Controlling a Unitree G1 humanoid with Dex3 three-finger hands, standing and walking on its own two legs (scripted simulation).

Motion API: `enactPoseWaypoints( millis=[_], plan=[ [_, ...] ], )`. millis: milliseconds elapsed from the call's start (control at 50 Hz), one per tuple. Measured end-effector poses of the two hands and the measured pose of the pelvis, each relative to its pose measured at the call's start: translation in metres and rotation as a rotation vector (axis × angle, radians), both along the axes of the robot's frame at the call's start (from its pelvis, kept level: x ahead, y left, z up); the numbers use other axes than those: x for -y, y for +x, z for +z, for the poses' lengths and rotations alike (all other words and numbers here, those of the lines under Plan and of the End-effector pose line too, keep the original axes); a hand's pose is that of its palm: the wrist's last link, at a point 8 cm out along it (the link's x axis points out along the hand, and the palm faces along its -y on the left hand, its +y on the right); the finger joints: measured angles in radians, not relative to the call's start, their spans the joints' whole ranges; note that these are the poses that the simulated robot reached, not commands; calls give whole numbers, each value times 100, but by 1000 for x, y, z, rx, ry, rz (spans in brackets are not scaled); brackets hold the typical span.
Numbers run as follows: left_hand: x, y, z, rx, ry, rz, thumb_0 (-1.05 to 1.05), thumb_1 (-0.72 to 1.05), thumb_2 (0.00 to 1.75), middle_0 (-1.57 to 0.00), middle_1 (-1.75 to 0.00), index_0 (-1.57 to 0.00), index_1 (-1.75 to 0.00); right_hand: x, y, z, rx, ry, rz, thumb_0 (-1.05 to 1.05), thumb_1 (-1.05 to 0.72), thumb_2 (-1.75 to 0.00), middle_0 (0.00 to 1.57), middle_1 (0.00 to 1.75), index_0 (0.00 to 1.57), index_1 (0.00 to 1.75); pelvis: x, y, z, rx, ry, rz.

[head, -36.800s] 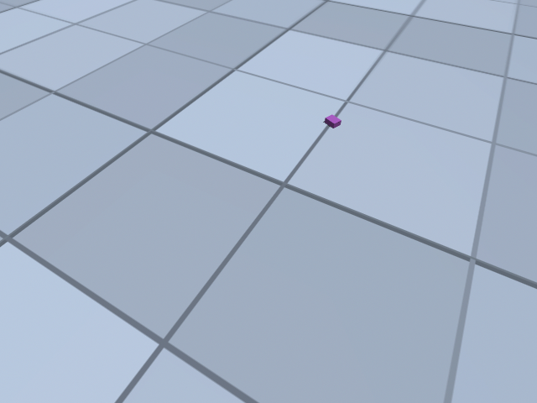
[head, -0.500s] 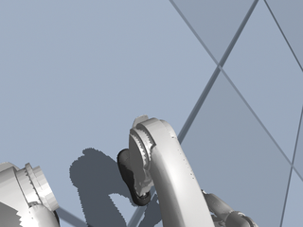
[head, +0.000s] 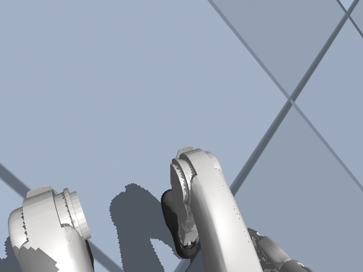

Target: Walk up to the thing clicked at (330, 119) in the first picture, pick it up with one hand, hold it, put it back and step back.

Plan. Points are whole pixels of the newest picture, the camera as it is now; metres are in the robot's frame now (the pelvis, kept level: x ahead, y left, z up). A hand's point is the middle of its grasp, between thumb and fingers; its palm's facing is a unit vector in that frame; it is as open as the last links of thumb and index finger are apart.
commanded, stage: settle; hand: left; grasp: from above
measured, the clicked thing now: out of the picture +0.47 +0.39 -0.22
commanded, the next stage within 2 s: lift in 0.30 s
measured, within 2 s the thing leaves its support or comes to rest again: neither
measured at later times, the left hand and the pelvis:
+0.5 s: hand out of the picture +0.45 +0.38 -0.12, palm faces -0.42 -0.11 -0.90, open 8.8 cm; pelvis -0.01 -0.01 +0.02, yaw +3 degrees
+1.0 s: hand out of the picture +0.38 +0.37 +0.01, palm faces -0.43 -0.14 -0.89, open 8.9 cm; pelvis -0.01 -0.01 +0.11, yaw +8 degrees
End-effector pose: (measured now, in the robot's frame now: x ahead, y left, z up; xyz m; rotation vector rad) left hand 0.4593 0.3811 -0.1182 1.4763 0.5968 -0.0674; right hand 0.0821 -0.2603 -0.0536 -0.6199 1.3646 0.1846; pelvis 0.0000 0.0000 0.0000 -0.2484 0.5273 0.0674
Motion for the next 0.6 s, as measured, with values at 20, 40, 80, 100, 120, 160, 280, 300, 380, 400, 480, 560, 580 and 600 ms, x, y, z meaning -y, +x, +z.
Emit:
enactPoseWaypoints(
  millis=[20, 40, 80, 100, 120, 160, 280, 300, 380, 400, 480, 560, 580, 600],
  plan=[
    [0, -1, 3, -9, 0, -2, 2, 21, 11, -88, -22, -92, -20, 0, 1, -1, 5, 4, -7, 1, -90, -90, 21, 30, 20, 30, 0, 0, 1, -4, 2, 1],
    [0, -1, 7, -18, -1, -5, 2, 21, 11, -88, -22, -92, -20, 0, 2, -1, 9, 7, -13, 1, -90, -90, 21, 30, 20, 30, 0, -1, 2, -6, 5, 3],
    [1, -2, 12, -32, -5, -12, 2, 21, 10, -88, -21, -92, -19, 1, 3, -2, 13, 10, -25, 1, -90, -90, 20, 30, 20, 30, 0, -1, 4, -10, 9, 7],
    [2, -3, 14, -36, -10, -16, 2, 21, 10, -88, -21, -92, -19, 1, 3, -2, 14, 10, -30, 1, -90, -90, 20, 30, 20, 30, 0, -2, 5, -11, 11, 9],
    [3, -3, 17, -38, -15, -20, 2, 21, 10, -88, -20, -92, -19, 2, 3, -2, 14, 9, -35, 1, -90, -90, 20, 30, 20, 30, 1, -2, 6, -13, 12, 12],
    [5, -4, 21, -38, -21, -32, 2, 22, 9, -89, -19, -92, -18, 3, 2, -2, 10, 7, -46, 1, -90, -90, 20, 30, 20, 30, 1, -3, 7, -16, 16, 16],
    [8, -4, 34, -26, -22, -60, 1, 22, 9, -89, -18, -92, -17, 10, -1, -2, 0, -16, -78, 1, -90, -90, 21, 30, 20, 30, 5, -4, 9, -22, 27, 24],
    [8, -4, 36, -22, -21, -61, 1, 22, 9, -89, -18, -92, -17, 11, -2, -2, -1, -20, -84, 1, -90, -90, 21, 30, 20, 30, 5, -4, 10, -23, 28, 24],
    [7, -3, 45, -19, -8, -66, 1, 22, 9, -89, -17, -92, -17, 13, -5, -1, -5, -35, -104, 1, -90, -90, 21, 30, 20, 30, 6, -6, 12, -30, 32, 28],
    [6, -3, 46, -21, -4, -67, 1, 22, 9, -89, -17, -92, -17, 14, -5, -1, -7, -38, -108, 1, -90, -90, 21, 30, 20, 30, 6, -6, 13, -32, 32, 29],
    [6, -4, 54, -19, -7, -57, 1, 23, 8, -89, -17, -93, -17, 14, -9, 2, -15, -44, -131, 1, -91, -90, 21, 30, 20, 30, 6, -7, 18, -43, 36, 32],
    [5, -8, 62, -23, -19, -39, 2, 23, 6, -90, -18, -93, -17, 13, -11, 6, -19, -44, -155, 1, -91, -90, 21, 30, 20, 30, 5, -7, 26, -57, 39, 37],
    [5, -10, 65, -26, -22, -34, 2, 23, 5, -90, -18, -94, -17, 13, -11, 7, -19, -43, -163, 1, -91, -90, 21, 30, 20, 30, 5, -7, 28, -61, 40, 38],
    [6, -12, 68, -31, -25, -31, 2, 23, 5, -90, -18, -94, -17, 13, -11, 9, -20, -42, -171, 1, -91, -90, 21, 30, 20, 30, 5, -6, 31, -66, 42, 40]
  ],
)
